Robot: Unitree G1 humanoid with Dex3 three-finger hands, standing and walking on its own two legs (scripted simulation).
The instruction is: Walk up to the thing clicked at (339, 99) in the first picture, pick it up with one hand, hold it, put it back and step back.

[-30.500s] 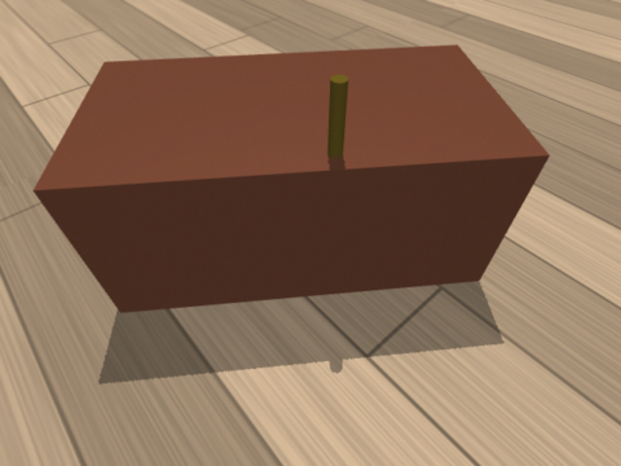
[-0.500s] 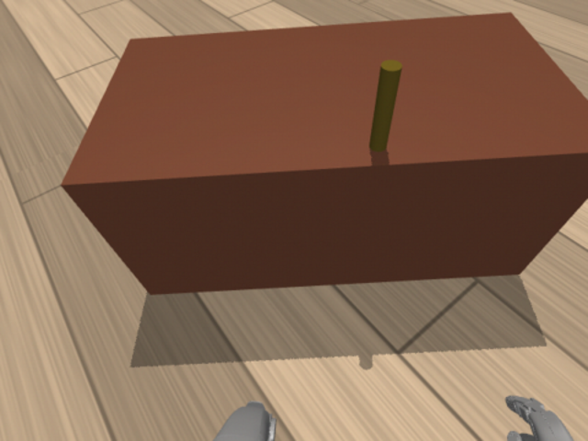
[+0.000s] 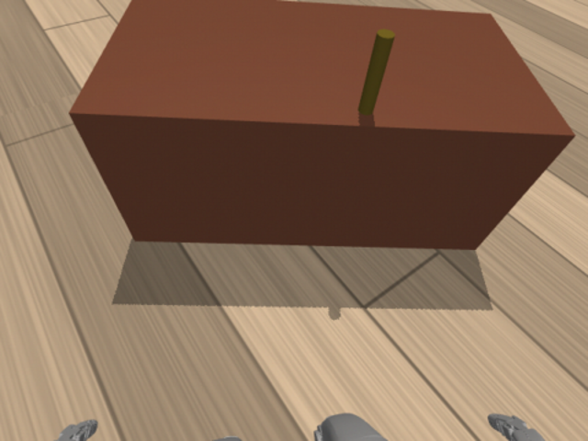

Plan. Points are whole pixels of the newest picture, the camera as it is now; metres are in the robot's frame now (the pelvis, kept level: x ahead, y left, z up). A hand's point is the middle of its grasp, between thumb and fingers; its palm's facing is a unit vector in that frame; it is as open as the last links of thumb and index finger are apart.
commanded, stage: step back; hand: right
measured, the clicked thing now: (374, 75) +0.93 -0.23 -0.06
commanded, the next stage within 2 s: stand in 1.32 s
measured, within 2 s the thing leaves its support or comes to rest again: neither
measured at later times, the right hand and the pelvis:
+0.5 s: hand out of the picture -0.08 -0.28 -0.17, palm faces -0.09 +0.93 -0.36, open 7.4 cm; pelvis -0.12 -0.01 -0.01, yaw +2 degrees
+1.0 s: hand out of the picture +0.00 -0.30 -0.16, palm faces -0.08 +0.92 -0.37, open 7.4 cm; pelvis -0.07 -0.03 +0.00, yaw +3 degrees
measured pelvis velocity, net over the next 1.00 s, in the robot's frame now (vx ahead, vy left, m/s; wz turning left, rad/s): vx -0.07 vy -0.03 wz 0.05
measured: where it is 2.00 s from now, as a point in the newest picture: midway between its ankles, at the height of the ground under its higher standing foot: outside the picture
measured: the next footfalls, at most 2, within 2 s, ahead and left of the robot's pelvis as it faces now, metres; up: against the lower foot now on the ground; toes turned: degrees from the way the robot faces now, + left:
right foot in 0.16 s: -0.07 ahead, -0.16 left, +0.00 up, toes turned -2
left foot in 0.48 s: -0.09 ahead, +0.12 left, +0.00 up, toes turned +0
